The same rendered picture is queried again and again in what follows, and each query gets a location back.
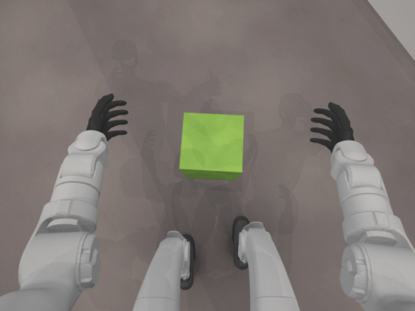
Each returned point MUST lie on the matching left robot hand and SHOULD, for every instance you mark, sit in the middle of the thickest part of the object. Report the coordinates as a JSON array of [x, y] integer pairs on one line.
[[99, 120]]

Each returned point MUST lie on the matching right robot hand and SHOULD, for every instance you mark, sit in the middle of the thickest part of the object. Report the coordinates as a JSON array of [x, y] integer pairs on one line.
[[340, 126]]

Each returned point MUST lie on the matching robot right upper arm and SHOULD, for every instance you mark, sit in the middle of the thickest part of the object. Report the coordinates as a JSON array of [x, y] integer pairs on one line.
[[378, 277]]

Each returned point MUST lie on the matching robot left thigh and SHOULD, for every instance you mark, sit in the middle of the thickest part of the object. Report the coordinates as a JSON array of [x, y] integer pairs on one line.
[[160, 290]]

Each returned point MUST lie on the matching carton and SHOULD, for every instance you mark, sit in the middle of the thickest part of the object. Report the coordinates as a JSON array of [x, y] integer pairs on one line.
[[212, 146]]

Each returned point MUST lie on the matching robot left upper arm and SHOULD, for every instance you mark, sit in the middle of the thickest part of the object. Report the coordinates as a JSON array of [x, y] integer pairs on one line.
[[56, 269]]

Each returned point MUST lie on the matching robot right thigh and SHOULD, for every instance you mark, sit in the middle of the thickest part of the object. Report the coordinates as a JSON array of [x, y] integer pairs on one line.
[[270, 288]]

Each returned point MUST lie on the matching robot thigh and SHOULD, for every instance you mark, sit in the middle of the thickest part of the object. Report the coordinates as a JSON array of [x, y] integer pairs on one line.
[[160, 290], [270, 288]]

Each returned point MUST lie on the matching left robot forearm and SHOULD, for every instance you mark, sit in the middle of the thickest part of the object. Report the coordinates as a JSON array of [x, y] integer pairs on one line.
[[73, 204]]

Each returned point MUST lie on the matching right robot forearm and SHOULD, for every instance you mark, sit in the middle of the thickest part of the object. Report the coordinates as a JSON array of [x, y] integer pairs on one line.
[[368, 216]]

